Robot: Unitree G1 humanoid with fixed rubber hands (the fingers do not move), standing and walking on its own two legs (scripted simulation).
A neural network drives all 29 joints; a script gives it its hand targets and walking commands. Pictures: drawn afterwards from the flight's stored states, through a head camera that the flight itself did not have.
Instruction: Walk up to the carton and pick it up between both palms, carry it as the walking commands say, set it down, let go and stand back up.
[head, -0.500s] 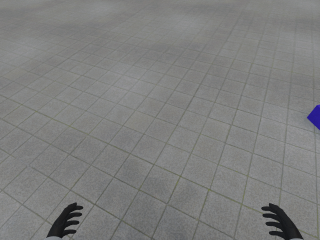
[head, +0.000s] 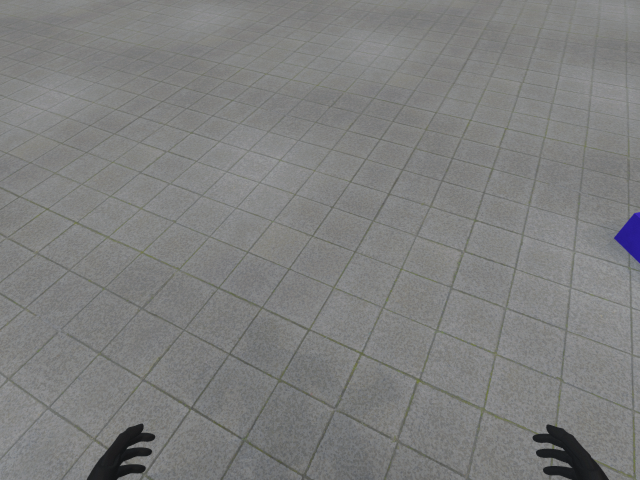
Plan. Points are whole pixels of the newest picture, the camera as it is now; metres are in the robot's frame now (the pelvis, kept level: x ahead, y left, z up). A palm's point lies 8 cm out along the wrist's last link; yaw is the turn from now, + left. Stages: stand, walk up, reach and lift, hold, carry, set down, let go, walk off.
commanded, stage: stand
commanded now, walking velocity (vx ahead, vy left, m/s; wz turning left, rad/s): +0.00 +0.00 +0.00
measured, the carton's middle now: out of the picture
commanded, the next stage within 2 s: walk up in 0.44 s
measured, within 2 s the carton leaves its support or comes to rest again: neither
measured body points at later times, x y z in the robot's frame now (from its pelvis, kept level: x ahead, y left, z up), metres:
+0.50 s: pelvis +0.00 +0.00 +0.02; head +0.00 +0.00 +0.47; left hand +0.12 +0.31 -0.09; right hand +0.13 -0.31 -0.09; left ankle +0.01 +0.12 -0.72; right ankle +0.00 -0.12 -0.72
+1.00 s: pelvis -0.03 -0.04 +0.00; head +0.01 -0.08 +0.45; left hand +0.12 +0.21 -0.11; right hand +0.02 -0.33 -0.14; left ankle -0.01 +0.12 -0.68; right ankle -0.02 -0.12 -0.72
